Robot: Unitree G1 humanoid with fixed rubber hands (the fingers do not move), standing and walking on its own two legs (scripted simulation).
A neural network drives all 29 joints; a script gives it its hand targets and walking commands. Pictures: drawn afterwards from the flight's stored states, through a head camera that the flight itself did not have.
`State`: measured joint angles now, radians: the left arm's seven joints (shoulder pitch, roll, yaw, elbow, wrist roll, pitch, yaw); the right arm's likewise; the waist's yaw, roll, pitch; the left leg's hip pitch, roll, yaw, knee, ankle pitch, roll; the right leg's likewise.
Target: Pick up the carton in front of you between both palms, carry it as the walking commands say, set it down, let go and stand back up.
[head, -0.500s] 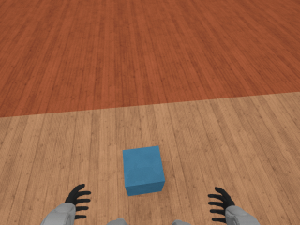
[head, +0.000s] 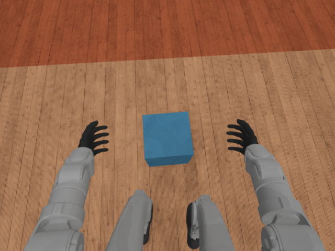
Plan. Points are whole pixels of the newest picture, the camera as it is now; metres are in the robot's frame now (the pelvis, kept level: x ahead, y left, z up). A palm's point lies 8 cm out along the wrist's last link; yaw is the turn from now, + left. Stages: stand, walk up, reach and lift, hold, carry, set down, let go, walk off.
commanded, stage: reach and lift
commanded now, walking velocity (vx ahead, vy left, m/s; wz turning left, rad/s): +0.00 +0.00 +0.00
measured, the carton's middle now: (167, 141) +0.49 +0.04 -0.55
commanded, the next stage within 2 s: none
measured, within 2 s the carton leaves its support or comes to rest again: neither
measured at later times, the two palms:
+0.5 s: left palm (103, 105) +0.47 +0.23 -0.13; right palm (231, 95) +0.54 -0.16 -0.13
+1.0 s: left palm (119, 134) +0.45 +0.23 -0.37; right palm (213, 128) +0.51 -0.15 -0.38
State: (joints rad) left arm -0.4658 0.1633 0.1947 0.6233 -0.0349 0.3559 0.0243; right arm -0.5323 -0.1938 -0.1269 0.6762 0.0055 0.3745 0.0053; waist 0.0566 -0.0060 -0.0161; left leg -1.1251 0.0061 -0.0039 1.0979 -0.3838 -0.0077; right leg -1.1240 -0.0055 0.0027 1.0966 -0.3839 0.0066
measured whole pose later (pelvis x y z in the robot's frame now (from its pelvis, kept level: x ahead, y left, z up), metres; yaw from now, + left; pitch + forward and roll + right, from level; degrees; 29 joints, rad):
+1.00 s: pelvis -0.03 -0.01 -0.22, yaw +1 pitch +49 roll +1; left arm -1.14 0.26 0.27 0.88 -0.15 0.07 0.10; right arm -1.26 -0.35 -0.10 0.97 0.10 0.11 -0.09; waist 0.08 -0.01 0.04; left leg -2.18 -0.04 -0.03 1.84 -0.52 -0.04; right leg -2.18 0.05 0.05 1.86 -0.53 0.03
